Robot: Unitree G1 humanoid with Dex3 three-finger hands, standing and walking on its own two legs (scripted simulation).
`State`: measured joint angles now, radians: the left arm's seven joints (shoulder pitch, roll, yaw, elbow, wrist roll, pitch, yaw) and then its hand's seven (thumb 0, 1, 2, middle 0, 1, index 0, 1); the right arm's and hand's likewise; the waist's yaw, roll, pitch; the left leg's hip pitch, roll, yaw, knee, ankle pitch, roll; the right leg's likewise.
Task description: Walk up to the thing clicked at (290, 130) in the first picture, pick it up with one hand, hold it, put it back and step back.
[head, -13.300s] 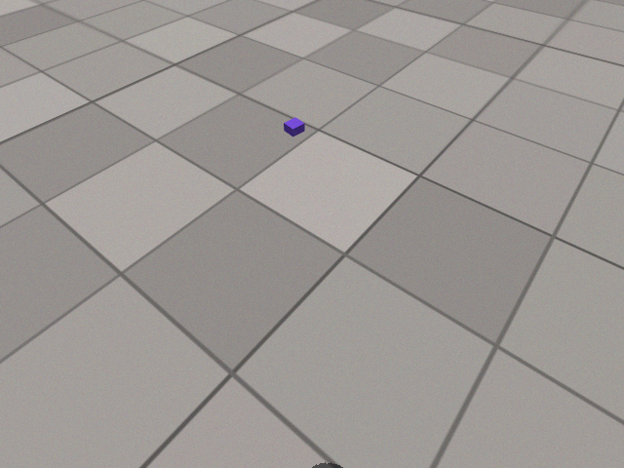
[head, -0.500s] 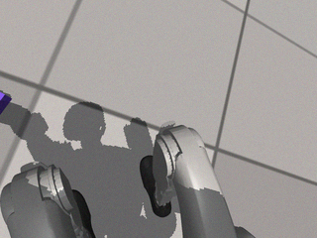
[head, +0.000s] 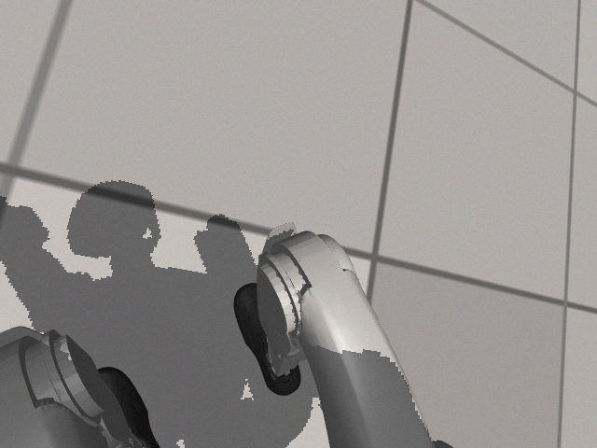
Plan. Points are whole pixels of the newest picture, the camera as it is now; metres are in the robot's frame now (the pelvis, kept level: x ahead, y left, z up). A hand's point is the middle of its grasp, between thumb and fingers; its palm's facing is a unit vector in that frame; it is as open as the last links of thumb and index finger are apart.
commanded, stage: rest palm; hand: left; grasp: from above
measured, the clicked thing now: out of the picture +0.48 +0.34 -0.30
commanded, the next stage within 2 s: close in 1.18 s
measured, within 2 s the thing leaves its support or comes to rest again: neither
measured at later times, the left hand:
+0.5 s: hand out of the picture +0.48 +0.32 -0.25, palm faces -0.22 -0.39 -0.89, open 14.1 cm
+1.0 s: hand out of the picture +0.48 +0.33 -0.26, palm faces -0.20 -0.40 -0.89, open 14.0 cm
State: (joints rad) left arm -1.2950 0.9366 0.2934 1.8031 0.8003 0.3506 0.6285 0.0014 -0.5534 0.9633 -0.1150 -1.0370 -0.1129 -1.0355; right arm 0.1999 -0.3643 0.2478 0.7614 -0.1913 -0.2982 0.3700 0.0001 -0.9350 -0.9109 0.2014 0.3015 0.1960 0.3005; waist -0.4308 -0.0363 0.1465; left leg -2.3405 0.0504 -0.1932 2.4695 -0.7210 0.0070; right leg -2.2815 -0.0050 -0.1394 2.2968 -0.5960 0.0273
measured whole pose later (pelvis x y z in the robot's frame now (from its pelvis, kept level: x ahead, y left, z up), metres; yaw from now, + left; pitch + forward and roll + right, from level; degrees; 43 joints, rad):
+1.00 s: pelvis +0.00 +0.01 +0.00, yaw -3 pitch +29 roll -16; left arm -1.35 1.10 0.26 1.82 0.82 0.26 0.67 0.00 -0.53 0.97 -0.12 -1.04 -0.12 -1.04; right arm 0.15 -0.40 0.36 0.67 -0.22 -0.35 0.36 0.00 -0.95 -0.91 0.20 0.30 0.20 0.30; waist -0.48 -0.14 0.27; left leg -2.33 0.04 -0.25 2.50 -0.73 0.02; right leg -2.22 0.00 -0.19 2.28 -0.59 0.05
